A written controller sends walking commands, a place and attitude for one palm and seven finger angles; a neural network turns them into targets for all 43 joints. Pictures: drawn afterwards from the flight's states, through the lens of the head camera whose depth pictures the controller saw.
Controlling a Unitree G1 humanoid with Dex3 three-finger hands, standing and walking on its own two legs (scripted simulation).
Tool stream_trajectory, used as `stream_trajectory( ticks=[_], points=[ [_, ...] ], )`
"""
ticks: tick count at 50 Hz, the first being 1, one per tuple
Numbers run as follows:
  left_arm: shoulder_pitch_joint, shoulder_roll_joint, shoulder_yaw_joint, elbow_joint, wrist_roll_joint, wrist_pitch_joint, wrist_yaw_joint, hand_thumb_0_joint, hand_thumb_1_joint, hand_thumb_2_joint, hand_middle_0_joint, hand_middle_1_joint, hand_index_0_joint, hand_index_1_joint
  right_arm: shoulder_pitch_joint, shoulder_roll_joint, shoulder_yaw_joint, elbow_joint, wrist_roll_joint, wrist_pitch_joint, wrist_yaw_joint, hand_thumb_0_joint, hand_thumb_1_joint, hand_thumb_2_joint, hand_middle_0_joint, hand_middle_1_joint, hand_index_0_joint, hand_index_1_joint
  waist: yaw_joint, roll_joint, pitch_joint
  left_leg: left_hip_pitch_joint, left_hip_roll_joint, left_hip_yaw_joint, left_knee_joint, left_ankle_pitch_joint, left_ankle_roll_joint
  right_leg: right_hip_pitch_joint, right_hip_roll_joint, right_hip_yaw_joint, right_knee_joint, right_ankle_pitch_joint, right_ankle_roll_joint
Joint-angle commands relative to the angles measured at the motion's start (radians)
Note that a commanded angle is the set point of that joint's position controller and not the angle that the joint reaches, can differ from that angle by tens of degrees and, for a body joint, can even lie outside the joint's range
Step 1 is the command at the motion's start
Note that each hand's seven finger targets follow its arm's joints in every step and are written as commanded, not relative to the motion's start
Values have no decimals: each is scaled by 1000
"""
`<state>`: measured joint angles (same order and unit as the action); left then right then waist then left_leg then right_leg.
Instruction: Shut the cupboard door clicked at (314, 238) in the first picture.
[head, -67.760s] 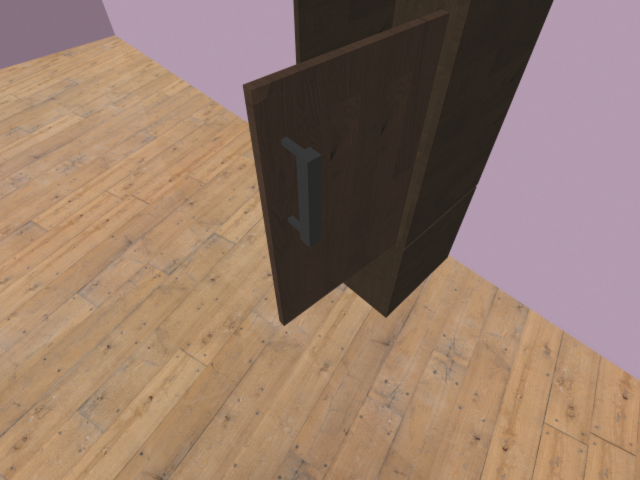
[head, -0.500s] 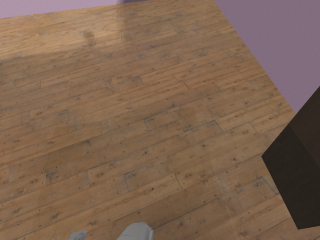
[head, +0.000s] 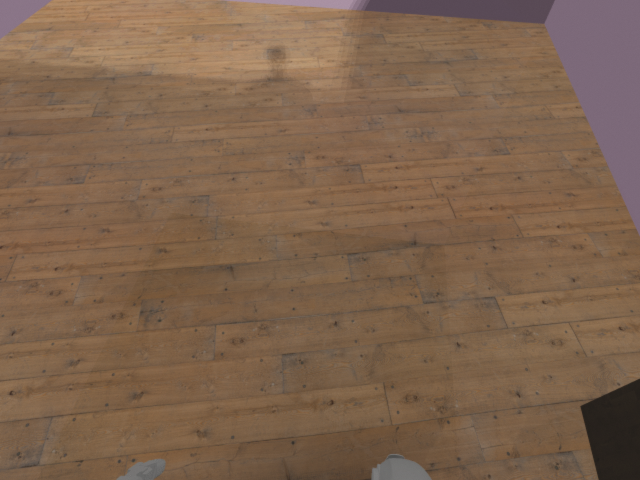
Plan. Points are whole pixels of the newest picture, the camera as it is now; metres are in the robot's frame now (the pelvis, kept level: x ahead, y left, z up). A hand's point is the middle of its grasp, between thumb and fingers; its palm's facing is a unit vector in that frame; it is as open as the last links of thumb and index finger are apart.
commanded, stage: walk to a spot facing it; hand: left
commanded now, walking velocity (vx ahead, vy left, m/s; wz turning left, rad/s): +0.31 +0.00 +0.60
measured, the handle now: out of the picture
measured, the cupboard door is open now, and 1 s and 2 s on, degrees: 2 2 2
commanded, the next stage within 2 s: turn to face it in 0.56 s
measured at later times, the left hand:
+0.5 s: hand out of the picture +0.06 +0.17 -0.19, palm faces +0.39 -0.90 -0.19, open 7.3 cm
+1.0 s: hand (181, 403) +0.24 +0.23 -0.17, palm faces +0.34 -0.91 -0.22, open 7.4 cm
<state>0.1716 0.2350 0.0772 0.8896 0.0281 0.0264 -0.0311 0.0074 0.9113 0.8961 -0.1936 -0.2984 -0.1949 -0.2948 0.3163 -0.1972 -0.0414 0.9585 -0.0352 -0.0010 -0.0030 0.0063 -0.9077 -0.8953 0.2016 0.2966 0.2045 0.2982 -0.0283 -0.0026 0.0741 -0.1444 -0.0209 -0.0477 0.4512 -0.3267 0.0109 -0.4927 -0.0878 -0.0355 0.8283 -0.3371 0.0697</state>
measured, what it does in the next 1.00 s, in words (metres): walks ahead, turning left: right foot, then left foot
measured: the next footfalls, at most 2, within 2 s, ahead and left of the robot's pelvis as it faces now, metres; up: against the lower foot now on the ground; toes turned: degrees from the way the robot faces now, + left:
right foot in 0.08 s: +0.14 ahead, -0.14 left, +0.00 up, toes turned -1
left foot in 0.52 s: +0.23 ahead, +0.13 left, +0.00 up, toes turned +26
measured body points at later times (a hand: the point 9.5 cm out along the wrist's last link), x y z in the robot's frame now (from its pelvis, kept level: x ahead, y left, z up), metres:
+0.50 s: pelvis +0.15 +0.01 -0.01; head +0.21 +0.05 +0.43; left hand +0.04 +0.21 -0.17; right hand +0.37 -0.18 -0.14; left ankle +0.20 +0.11 -0.73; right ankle +0.10 -0.13 -0.74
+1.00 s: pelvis +0.24 +0.03 -0.01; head +0.28 +0.03 +0.44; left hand +0.23 +0.28 -0.15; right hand +0.39 -0.17 -0.16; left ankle +0.20 +0.11 -0.73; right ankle +0.29 -0.09 -0.74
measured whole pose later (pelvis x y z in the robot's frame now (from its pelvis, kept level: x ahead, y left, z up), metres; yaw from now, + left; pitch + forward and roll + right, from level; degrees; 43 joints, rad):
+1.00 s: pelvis +0.24 +0.03 -0.01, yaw +19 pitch +1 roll +0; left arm 0.21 0.17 0.03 0.95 0.03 0.03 0.00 0.00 0.91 0.90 -0.19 -0.30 -0.19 -0.29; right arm 0.18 -0.18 -0.04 0.98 -0.02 0.03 -0.02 0.00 -0.92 -0.90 0.20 0.30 0.21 0.30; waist 0.01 0.03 0.05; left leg -0.26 0.01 0.10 0.60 -0.36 0.02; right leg -0.27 -0.01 0.01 0.55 -0.31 0.01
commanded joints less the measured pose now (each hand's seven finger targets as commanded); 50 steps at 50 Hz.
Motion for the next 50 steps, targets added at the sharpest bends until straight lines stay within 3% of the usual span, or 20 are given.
stream_trajectory(
  ticks=[1,3,4,5,6,8,11,14,20,22,24,25,26,27,29,31,45,46,48,50],
  points=[
    [-2,74,17,-87,-6,-45,-2,0,900,900,-200,-300,-200,-300,-47,-217,-60,-62,4,-20,-7,0,-900,-900,200,300,200,300,35,137,-17,-110,192,-221,-122,63,152,172,62,-65,-187,84,-1],
    [203,144,42,-30,0,-64,8,0,900,900,-200,-300,-200,-300,-92,-178,-55,-73,18,-23,-1,0,-900,-900,200,300,200,300,137,-15,-78,-360,88,-141,104,-63,92,564,2,16,-370,50,-27],
    [330,260,67,-11,13,-76,24,0,900,900,-200,-300,-200,-300,-53,-94,-40,-93,30,-31,5,0,-900,-900,200,300,200,300,185,-340,-185,-508,-55,13,474,-244,28,731,-301,369,-542,-224,-112],
    [315,264,60,-16,0,-68,33,0,900,900,-200,-300,-200,-300,-66,-115,-48,-109,19,-25,6,0,-900,-900,200,300,200,300,157,-351,-141,-572,-34,-16,726,-313,27,616,-416,581,-659,-364,-173],
    [236,231,53,-30,2,-69,39,0,900,900,-200,-300,-200,-300,-83,-123,-54,-100,11,-21,13,0,-900,-900,200,300,200,300,121,-323,-66,-585,19,-53,856,-213,29,466,-411,600,-695,-484,-182],
    [100,114,25,-49,3,-76,47,0,900,900,-200,-300,-200,-300,-93,-91,-49,-68,4,-8,28,0,-900,-900,200,300,200,300,40,-154,11,-535,97,-34,874,-18,12,296,-329,281,-664,-258,-148],
    [126,64,7,-24,0,-97,47,0,900,900,-200,-300,-200,-300,-79,-53,-41,-50,13,14,40,0,-900,-900,200,300,200,300,12,-156,-12,-494,92,29,796,53,-19,326,-253,-16,-592,302,-136],
    [177,69,4,3,-1,-100,54,0,900,900,-200,-300,-200,-300,-116,-31,-31,-68,13,26,45,0,-900,-900,200,300,200,300,14,-149,-41,-506,87,79,676,47,-30,428,-245,-131,-529,658,-133],
    [194,124,16,11,2,-80,59,0,900,900,-200,-300,-200,-300,-248,-37,-11,-141,15,25,56,0,-900,-900,200,300,200,300,40,-147,-31,-410,65,169,330,36,-8,488,-287,-197,-443,763,-140],
    [178,154,28,1,3,-73,58,0,900,900,-200,-300,-200,-300,-202,-69,-18,-149,13,17,52,0,-900,-900,200,300,200,300,15,-159,-75,-270,33,184,227,27,15,475,-302,-209,-321,833,-132],
    [154,167,35,-25,-8,-61,54,0,900,900,-200,-300,-200,-300,-27,-159,-43,-116,5,9,41,0,-900,-900,200,300,200,300,-82,-40,-187,76,37,144,63,280,39,302,-252,-257,-12,612,-75],
    [180,103,23,-58,-23,-50,42,0,900,900,-200,-300,-200,-300,52,-298,-75,-109,-5,1,31,0,-900,-900,200,300,200,300,-103,278,-272,291,348,-280,39,687,190,-11,-74,-245,297,-154,5],
    [143,101,9,-105,-14,-41,52,0,900,900,-200,-300,-200,-300,104,-359,-81,-100,15,8,17,0,-900,-900,200,300,200,300,-120,239,-347,299,476,-434,-14,754,289,-88,-20,-77,445,-395,-10],
    [90,106,12,-130,-14,-35,63,0,900,900,-200,-300,-200,-300,61,-335,-73,-123,16,9,5,0,-900,-900,200,300,200,300,-96,90,-273,199,456,-403,-27,616,282,-119,-28,-15,469,-321,-10],
    [64,87,18,-100,-9,-22,60,0,900,900,-200,-300,-200,-300,-81,-267,-58,-161,14,8,-9,0,-900,-900,200,300,200,300,-53,192,-179,6,364,-326,-91,397,217,-110,-63,40,434,-210,3],
    [99,83,25,-73,-4,-8,47,0,900,900,-200,-300,-200,-300,-156,-222,-42,-174,9,5,-14,0,-900,-900,200,300,200,300,0,131,-145,-57,284,-238,-103,374,177,-68,-49,38,380,-108,11],
    [113,40,-13,17,-4,3,40,0,900,900,-200,-300,-200,-300,-114,-132,-25,-29,18,2,-33,0,-900,-900,200,300,200,300,55,89,-72,-111,241,-19,-46,334,106,302,60,2,-318,152,-32],
    [132,64,-7,20,-3,-2,41,0,900,900,-200,-300,-200,-300,-116,-126,-25,-32,22,4,-31,0,-900,-900,200,300,200,300,61,37,-72,-118,206,6,5,270,70,324,38,60,-391,228,-49],
    [120,152,8,15,5,-14,44,0,900,900,-200,-300,-200,-300,-92,-70,-24,-51,27,10,-21,0,-900,-900,200,300,200,300,32,-158,-50,-217,68,132,165,-26,-15,329,-185,326,-465,467,-163],
    [127,161,23,19,3,-22,52,0,900,900,-200,-300,-200,-300,-133,-76,-21,-69,22,22,-29,0,-900,-900,200,300,200,300,63,-309,-103,-306,36,91,392,-232,-36,399,-231,429,-481,700,-285]
  ],
)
